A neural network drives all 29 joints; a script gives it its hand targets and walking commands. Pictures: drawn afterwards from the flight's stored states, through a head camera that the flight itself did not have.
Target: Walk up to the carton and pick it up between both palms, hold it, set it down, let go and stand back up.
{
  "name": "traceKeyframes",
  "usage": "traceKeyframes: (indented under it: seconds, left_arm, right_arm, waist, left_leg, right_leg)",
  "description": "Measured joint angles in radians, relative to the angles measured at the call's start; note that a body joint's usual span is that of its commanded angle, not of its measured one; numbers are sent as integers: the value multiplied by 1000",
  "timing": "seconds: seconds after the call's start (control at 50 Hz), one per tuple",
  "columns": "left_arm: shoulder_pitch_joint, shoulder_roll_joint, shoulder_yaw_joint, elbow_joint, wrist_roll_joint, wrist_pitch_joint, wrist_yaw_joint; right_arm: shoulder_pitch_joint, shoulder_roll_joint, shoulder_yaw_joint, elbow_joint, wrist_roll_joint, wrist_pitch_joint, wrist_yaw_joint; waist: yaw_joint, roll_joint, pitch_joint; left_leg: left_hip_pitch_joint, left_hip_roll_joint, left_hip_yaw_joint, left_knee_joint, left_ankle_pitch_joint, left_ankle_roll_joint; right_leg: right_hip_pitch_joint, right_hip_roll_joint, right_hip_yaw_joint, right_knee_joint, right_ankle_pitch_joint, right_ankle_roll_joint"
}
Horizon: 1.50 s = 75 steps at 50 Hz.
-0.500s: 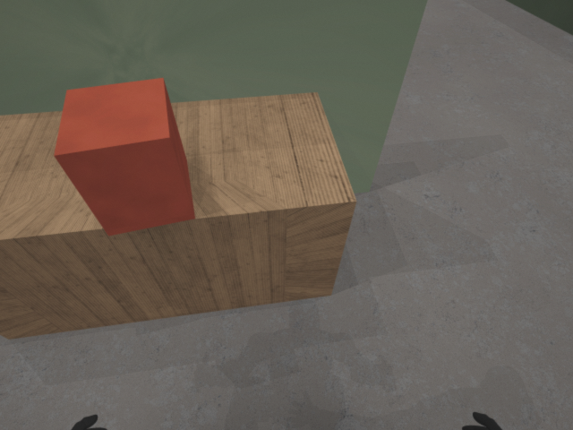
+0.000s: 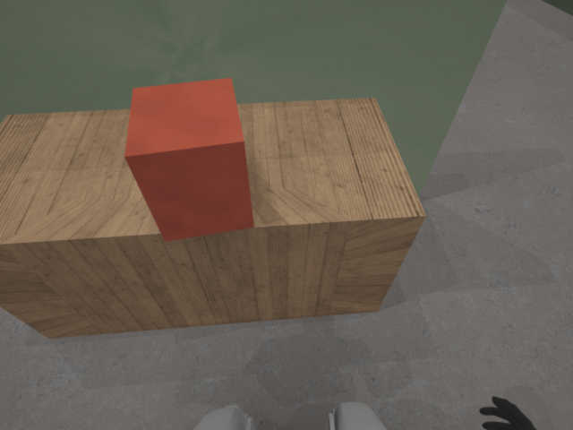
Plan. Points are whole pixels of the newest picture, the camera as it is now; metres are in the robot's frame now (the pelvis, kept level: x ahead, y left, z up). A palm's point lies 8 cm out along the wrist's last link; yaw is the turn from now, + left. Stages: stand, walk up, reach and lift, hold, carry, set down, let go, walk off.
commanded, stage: walk up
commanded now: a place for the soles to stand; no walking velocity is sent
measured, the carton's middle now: (197, 161) +0.64 +0.18 -0.05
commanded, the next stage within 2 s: none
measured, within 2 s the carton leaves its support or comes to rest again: neither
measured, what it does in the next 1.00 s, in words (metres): walks ahead: right foot, then left foot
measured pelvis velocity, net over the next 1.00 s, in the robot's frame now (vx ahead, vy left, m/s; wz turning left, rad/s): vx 0.20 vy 0.19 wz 0.02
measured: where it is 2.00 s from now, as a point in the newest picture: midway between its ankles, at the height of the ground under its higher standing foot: outside the picture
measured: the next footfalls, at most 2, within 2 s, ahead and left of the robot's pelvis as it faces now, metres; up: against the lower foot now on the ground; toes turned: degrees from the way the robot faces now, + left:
right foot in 0.14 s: +0.16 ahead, -0.08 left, +0.00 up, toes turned -6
left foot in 0.44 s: +0.23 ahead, +0.30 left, +0.00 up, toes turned +4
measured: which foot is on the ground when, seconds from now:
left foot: down 0.00-0.16, up 0.18-0.42, down 0.44-1.00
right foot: up 0.00-0.12, down 0.14-0.48, up 0.50-0.72, down 0.74-1.00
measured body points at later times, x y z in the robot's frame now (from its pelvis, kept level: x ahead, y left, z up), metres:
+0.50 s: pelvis +0.11 +0.13 -0.03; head +0.12 +0.11 +0.42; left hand +0.14 +0.50 -0.10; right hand +0.24 -0.22 -0.12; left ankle +0.18 +0.26 -0.69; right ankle +0.12 -0.07 -0.68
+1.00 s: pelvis +0.20 +0.19 -0.01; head +0.23 +0.20 +0.44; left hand +0.31 +0.51 -0.12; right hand +0.30 -0.13 -0.12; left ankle +0.19 +0.29 -0.69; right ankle +0.24 +0.07 -0.69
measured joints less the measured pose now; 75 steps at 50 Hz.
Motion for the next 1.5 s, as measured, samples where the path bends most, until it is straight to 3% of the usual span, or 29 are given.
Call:
traceKeyframes:
  seconds: [0.1,0.16,0.18,0.24,0.3,0.42,0.48,0.54,0.6,0.68,0.76,0.86,0.9,1.0,1.22,1.5]
  left_arm:
    - [-10,-41,-19,-24,-5,-23,-24]
    - [10,-64,-15,-50,0,-42,-20]
    - [19,-68,-13,-65,9,-48,-14]
    - [30,-64,-11,-95,13,-54,5]
    - [33,-56,-1,-107,9,-53,15]
    - [50,-7,14,-106,31,-45,1]
    - [48,13,17,-79,38,-19,-8]
    - [22,10,7,-39,17,4,-3]
    - [-10,4,-9,-24,7,-13,-8]
    - [-29,-19,-16,-47,7,-24,-30]
    - [-49,-58,-18,-65,13,-26,-36]
    - [-77,-77,-40,-75,4,-14,-36]
    - [-94,-81,-42,-59,0,5,-38]
    - [-150,-98,-38,-7,-13,41,-43]
    - [-244,-96,-52,67,-14,50,-56]
    - [-224,-127,-65,182,-4,55,-73]
  right_arm:
    - [65,28,20,-18,-13,5,-6]
    - [109,19,15,-36,-18,21,-2]
    - [122,17,10,-35,-19,27,-4]
    - [145,13,6,-5,-16,41,-12]
    - [145,0,2,11,-17,38,-12]
    - [98,-35,-14,-4,-7,29,14]
    - [82,-57,-32,-22,-3,7,16]
    - [84,-60,-25,-43,2,-15,-2]
    - [85,-33,4,-35,11,-24,-27]
    - [99,-5,33,-11,13,-38,-51]
    - [104,7,53,26,29,-40,-74]
    - [64,35,68,85,42,-34,-100]
    - [40,44,67,104,36,-51,-105]
    - [0,49,78,124,31,-82,-113]
    - [-118,63,89,196,35,-75,-118]
    - [-161,83,94,282,33,-55,-97]
  waist:
    - [-35,-1,3]
    - [-57,33,-6]
    - [-58,49,-11]
    - [-38,76,-19]
    - [-19,100,-20]
    - [6,81,-21]
    - [21,37,-24]
    - [7,23,-36]
    - [-9,2,-27]
    - [-20,-9,-17]
    - [-22,15,-2]
    - [-6,3,5]
    - [3,-19,7]
    - [15,-16,-4]
    - [19,-36,-5]
    - [28,-32,-34]
  left_leg:
    - [72,-24,23,-86,12,20]
    - [70,-23,10,-44,-33,23]
    - [47,-27,-21,15,-73,18]
    - [-42,-70,-145,247,-114,-23]
    - [-113,-30,-183,341,-90,-46]
    - [-151,99,-139,178,-111,-53]
    - [-117,77,-60,144,-5,-70]
    - [-120,54,-24,193,-67,-46]
    - [-79,45,0,162,-82,-25]
    - [-26,49,23,110,-91,-21]
    - [-8,69,15,123,-122,-30]
    - [-15,30,-68,132,-179,-27]
    - [8,17,-45,94,-97,-46]
    - [32,25,-29,71,-122,-29]
    - [102,24,-25,-75,-51,-32]
    - [255,9,-9,-361,92,-48]
  right_leg:
    - [-32,9,-120,-251,31,9]
    - [15,38,-147,-441,224,-5]
    - [15,42,-157,-433,256,-6]
    - [33,28,-175,-393,195,5]
    - [62,7,-190,-374,154,26]
    - [75,-83,-174,-281,58,61]
    - [56,-146,-103,-183,-35,37]
    - [-27,-66,1,1,-88,6]
    - [-99,-13,-33,67,-10,5]
    - [-110,25,-118,-110,13,-4]
    - [-51,66,-151,-314,182,-20]
    - [-38,47,-138,-276,129,-5]
    - [-36,28,-114,-258,113,13]
    - [-9,40,-99,-306,128,37]
    - [68,47,-99,-464,204,38]
    - [200,48,-89,-707,321,31]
